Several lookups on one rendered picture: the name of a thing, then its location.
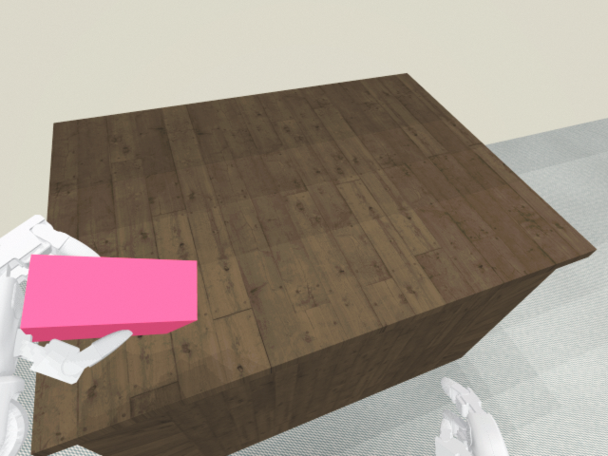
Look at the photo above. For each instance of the robot right hand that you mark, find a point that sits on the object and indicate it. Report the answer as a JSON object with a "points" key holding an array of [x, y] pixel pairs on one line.
{"points": [[479, 435]]}

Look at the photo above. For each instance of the robot left hand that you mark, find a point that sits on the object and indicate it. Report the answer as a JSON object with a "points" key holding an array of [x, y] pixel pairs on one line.
{"points": [[57, 359]]}

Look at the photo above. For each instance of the sponge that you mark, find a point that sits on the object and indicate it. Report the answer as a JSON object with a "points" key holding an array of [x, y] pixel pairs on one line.
{"points": [[80, 297]]}

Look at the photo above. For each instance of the table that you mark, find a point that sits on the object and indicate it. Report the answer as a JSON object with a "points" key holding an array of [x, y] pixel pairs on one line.
{"points": [[348, 237]]}

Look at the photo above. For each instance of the robot left forearm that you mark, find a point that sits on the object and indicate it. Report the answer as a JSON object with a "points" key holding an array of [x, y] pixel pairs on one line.
{"points": [[14, 421]]}

